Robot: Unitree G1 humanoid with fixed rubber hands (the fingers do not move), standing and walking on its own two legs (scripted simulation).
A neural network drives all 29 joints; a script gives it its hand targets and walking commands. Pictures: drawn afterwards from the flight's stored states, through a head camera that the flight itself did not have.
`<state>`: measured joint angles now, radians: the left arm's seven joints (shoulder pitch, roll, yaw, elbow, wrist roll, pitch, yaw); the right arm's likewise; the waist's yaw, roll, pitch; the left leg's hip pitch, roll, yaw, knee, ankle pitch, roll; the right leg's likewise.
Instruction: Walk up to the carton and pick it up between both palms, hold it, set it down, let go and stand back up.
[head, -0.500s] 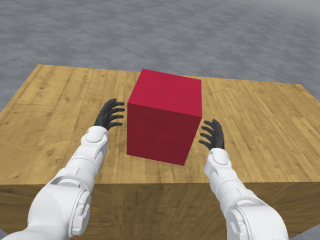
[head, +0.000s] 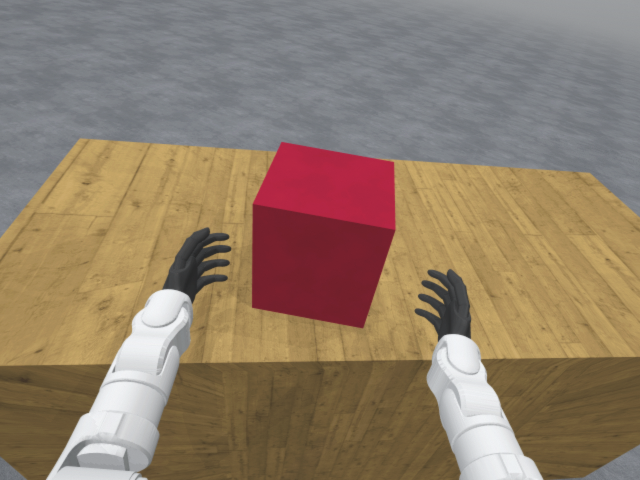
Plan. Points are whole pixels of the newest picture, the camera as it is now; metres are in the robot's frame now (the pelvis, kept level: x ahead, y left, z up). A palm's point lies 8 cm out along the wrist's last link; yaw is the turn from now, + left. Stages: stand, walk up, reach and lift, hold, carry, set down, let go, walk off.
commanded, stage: set down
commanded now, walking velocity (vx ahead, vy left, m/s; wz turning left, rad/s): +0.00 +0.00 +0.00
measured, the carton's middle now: (322, 235) +0.51 -0.02 +0.05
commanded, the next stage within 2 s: none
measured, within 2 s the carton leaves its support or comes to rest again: neither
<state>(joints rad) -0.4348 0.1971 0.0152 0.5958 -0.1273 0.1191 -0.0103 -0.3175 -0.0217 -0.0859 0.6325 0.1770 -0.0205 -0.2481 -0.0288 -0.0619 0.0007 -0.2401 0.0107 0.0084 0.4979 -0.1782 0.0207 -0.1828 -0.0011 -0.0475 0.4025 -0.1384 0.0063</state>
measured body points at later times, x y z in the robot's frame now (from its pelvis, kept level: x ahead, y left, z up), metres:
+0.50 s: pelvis +0.03 -0.01 +0.01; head -0.01 +0.02 +0.45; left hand +0.32 +0.19 +0.06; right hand +0.26 -0.21 +0.07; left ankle +0.06 +0.10 -0.74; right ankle +0.06 -0.13 -0.74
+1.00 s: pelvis +0.03 -0.01 +0.01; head +0.02 +0.02 +0.46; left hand +0.28 +0.19 +0.03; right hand +0.22 -0.21 +0.05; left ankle +0.06 +0.10 -0.74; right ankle +0.06 -0.13 -0.74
